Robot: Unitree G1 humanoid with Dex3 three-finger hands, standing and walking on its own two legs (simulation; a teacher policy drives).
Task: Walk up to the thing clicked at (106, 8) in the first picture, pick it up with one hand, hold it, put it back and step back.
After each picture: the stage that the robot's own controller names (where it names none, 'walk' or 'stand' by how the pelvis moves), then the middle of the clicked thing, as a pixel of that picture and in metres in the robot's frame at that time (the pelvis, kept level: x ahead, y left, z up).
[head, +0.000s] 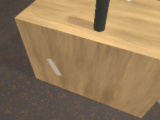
stand; (101, 9) +0.80 -0.10 +0.03
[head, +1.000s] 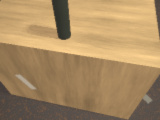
walk; (61, 15) +0.67 +0.13 +0.06
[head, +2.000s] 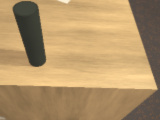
stand; (32, 39) +0.47 +0.18 +0.06
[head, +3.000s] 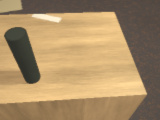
stand; (25, 59) +0.45 +0.23 +0.03
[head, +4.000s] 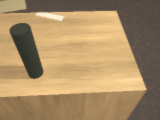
stand; (29, 54) +0.48 +0.22 +0.03
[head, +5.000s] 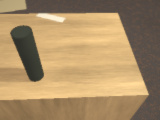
stand; (30, 57) +0.46 +0.22 +0.03
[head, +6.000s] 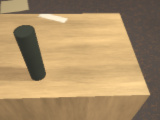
stand; (32, 56) +0.47 +0.21 +0.03
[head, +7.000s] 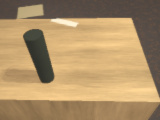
rise first; (41, 59) +0.46 +0.21 +0.03
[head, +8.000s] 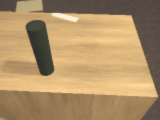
go down; (42, 51) +0.49 +0.20 +0.04
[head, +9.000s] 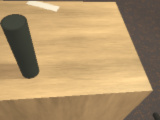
go down; (23, 51) +0.45 +0.19 +0.06
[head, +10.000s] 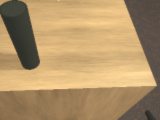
close in; (23, 40) +0.46 +0.19 +0.08
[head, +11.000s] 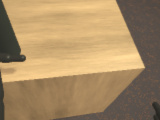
close; out of the picture +0.48 +0.21 +0.11
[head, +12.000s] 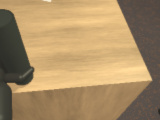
lift; (13, 54) +0.39 +0.19 +0.11
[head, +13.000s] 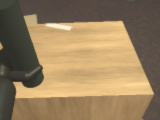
lift; (20, 49) +0.32 +0.17 +0.23
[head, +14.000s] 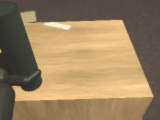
hold; (19, 54) +0.32 +0.18 +0.21
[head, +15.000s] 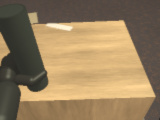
hold; (26, 54) +0.33 +0.16 +0.21
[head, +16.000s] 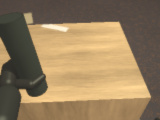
crouch; (25, 59) +0.34 +0.17 +0.18
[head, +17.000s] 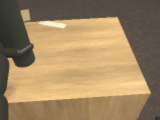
crouch; (12, 29) +0.41 +0.20 +0.23
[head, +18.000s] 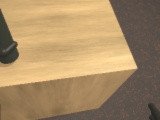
lower; out of the picture +0.49 +0.21 +0.09
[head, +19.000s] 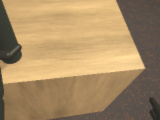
lower; out of the picture +0.47 +0.21 +0.11
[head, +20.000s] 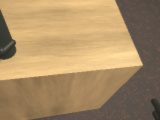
lower; out of the picture +0.48 +0.21 +0.11
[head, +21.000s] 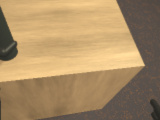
lower; out of the picture +0.48 +0.21 +0.11
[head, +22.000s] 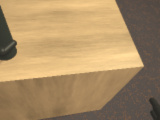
loosen; out of the picture +0.48 +0.22 +0.11
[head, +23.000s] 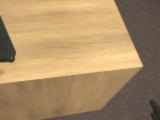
withdraw; out of the picture +0.47 +0.22 +0.11
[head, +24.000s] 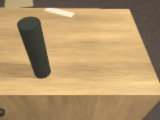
sink last; (36, 51) +0.45 +0.19 +0.07
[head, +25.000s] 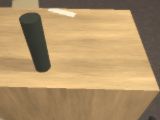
stand; (37, 46) +0.48 +0.21 +0.07
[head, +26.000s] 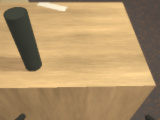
stand; (26, 43) +0.47 +0.22 +0.09
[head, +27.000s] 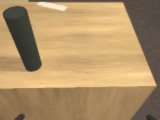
stand; (25, 43) +0.47 +0.22 +0.09
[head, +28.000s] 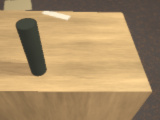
stand; (33, 50) +0.48 +0.21 +0.05
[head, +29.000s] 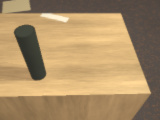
stand; (32, 55) +0.47 +0.21 +0.03
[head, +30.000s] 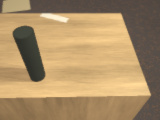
stand; (31, 57) +0.46 +0.21 +0.03
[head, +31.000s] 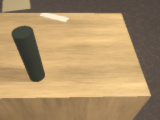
stand; (31, 57) +0.46 +0.21 +0.03
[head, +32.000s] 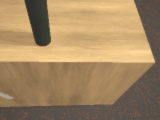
walk; (39, 18) +0.55 +0.17 +0.04
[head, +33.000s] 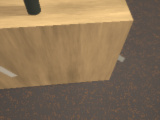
walk; out of the picture +0.75 +0.26 +0.06
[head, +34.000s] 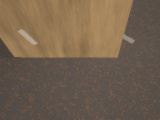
stand; out of the picture +1.06 +0.20 +0.05
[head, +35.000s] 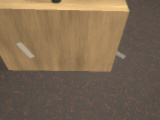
stand; out of the picture +1.06 +0.19 +0.04
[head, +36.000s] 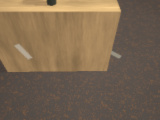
stand; out of the picture +1.10 +0.22 +0.03
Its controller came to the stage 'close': yes
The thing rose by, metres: 0.21
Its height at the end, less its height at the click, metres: +0.00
